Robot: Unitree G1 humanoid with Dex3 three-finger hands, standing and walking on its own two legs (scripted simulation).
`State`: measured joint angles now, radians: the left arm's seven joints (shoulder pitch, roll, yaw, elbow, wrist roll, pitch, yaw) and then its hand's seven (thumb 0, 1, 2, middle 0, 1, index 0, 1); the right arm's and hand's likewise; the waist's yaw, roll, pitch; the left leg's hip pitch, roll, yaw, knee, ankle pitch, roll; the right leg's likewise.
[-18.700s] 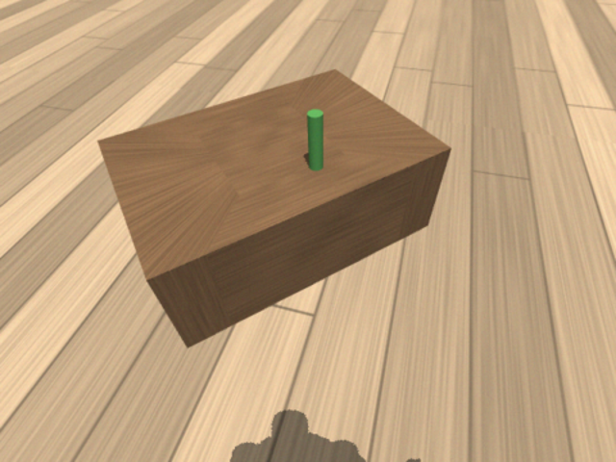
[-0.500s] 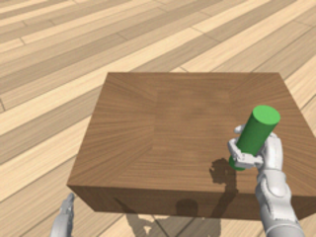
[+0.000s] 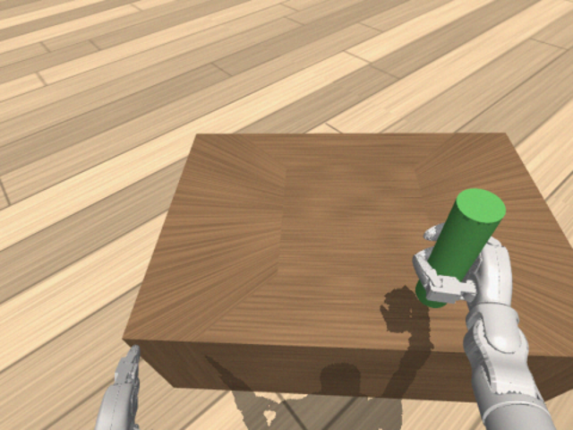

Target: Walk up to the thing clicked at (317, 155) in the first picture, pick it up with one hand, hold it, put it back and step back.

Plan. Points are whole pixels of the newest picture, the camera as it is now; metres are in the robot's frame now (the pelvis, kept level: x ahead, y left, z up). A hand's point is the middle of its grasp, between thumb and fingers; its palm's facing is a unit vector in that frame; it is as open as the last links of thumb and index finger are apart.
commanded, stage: crouch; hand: right
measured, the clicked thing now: (452, 256) +0.34 -0.18 +0.07
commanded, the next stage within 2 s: lower in 1.30 s
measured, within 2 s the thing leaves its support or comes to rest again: neither
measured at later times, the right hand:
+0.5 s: hand (423, 247) +0.44 -0.20 -0.05, palm faces +0.22 +0.98 +0.02, open 6.8 cm
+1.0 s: hand (412, 249) +0.48 -0.20 -0.12, palm faces +0.23 +0.97 +0.00, open 6.8 cm
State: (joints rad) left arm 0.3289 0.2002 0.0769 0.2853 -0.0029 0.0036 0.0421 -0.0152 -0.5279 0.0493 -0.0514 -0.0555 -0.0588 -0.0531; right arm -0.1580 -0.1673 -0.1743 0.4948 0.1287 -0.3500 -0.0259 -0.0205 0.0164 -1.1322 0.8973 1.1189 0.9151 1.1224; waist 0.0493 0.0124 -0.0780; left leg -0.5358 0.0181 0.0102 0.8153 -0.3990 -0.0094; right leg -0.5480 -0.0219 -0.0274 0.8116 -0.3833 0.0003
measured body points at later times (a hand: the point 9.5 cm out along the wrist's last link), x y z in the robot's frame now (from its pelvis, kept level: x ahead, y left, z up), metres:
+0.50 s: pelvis -0.03 -0.01 -0.06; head +0.09 -0.05 +0.37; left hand +0.12 +0.26 -0.06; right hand +0.42 -0.25 -0.04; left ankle +0.01 +0.12 -0.70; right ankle +0.02 -0.12 -0.70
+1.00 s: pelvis -0.02 -0.01 -0.10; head +0.14 -0.07 +0.32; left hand +0.13 +0.26 -0.06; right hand +0.47 -0.25 -0.12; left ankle +0.01 +0.12 -0.70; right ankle +0.02 -0.12 -0.70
